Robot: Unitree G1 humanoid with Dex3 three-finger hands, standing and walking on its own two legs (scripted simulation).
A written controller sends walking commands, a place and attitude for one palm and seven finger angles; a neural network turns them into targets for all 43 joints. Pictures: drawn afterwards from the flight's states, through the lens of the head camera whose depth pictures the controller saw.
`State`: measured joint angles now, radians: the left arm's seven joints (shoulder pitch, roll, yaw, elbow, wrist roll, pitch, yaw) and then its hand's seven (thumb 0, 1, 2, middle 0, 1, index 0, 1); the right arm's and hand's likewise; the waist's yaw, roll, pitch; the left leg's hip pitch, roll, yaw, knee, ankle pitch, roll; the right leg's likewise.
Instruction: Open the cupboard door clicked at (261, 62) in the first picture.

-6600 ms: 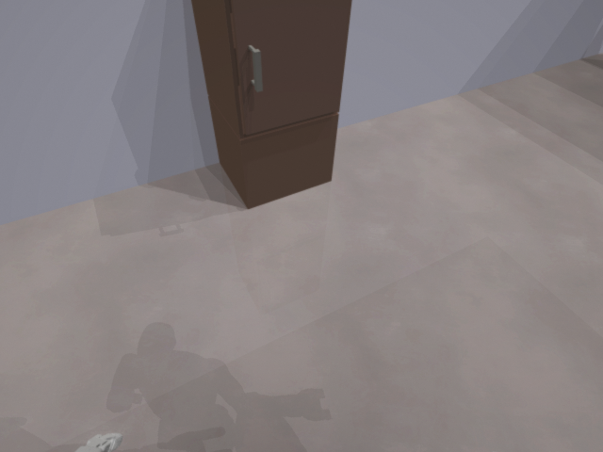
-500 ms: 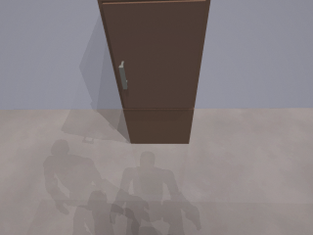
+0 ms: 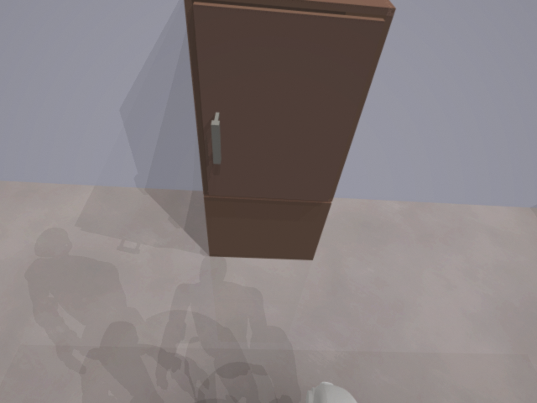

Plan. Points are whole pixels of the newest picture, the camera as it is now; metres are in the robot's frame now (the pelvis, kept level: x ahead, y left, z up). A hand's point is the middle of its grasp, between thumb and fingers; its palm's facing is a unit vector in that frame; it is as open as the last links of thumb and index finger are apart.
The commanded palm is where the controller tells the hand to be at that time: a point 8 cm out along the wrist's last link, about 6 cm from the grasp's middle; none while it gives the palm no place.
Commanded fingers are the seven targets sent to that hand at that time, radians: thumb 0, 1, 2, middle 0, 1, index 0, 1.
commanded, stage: take the last steps up to it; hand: left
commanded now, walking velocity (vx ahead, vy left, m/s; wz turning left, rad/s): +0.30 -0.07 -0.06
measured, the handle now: (217, 138) +0.79 +0.18 -0.09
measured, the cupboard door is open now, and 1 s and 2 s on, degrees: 0 0 0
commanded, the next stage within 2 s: come to a stop and stand still in 0.50 s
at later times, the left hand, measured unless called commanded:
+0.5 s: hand (206, 354) +0.24 +0.12 -0.17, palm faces +0.04 -0.97 -0.23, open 7.1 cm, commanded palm none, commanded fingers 0.00 0.90 0.90 -0.20 -0.30 -0.20 -0.30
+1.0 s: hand (206, 354) +0.24 +0.12 -0.18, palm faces +0.03 -0.97 -0.25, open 7.4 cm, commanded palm none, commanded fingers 0.00 0.90 0.90 -0.20 -0.30 -0.20 -0.30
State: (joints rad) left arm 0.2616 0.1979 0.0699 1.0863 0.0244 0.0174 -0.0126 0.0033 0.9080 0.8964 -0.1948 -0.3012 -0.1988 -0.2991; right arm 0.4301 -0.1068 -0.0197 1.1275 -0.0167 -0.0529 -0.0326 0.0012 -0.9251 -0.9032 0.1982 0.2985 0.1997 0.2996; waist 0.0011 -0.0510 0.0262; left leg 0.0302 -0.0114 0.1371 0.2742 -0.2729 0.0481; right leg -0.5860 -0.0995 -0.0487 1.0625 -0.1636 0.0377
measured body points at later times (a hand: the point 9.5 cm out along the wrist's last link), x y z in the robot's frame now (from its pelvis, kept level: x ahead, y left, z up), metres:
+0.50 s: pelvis +0.18 -0.07 -0.01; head +0.19 -0.08 +0.44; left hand +0.24 +0.17 -0.15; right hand +0.19 -0.30 -0.17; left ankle +0.20 +0.07 -0.69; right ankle +0.20 -0.14 -0.75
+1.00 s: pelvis +0.22 -0.07 -0.01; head +0.26 -0.08 +0.43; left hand +0.24 +0.17 -0.16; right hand +0.32 -0.30 -0.17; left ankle +0.29 +0.06 -0.75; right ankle +0.20 -0.19 -0.71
